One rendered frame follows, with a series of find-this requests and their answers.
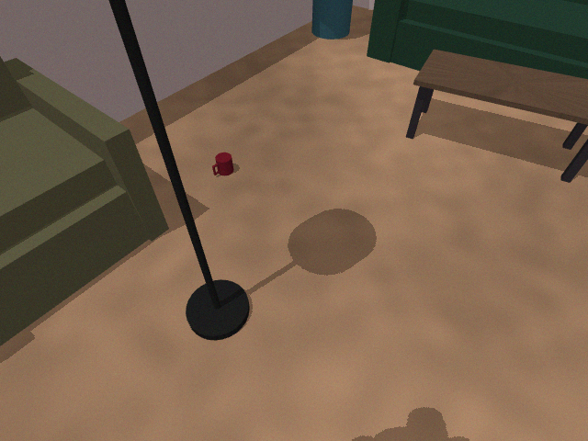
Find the floor lamp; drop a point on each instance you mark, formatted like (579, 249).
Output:
(219, 308)

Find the coffee table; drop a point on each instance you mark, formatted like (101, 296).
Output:
(552, 94)

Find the armchair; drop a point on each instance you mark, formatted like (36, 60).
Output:
(75, 197)

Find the sofa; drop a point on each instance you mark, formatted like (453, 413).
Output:
(548, 35)

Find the mug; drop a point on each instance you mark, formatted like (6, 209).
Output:
(224, 164)

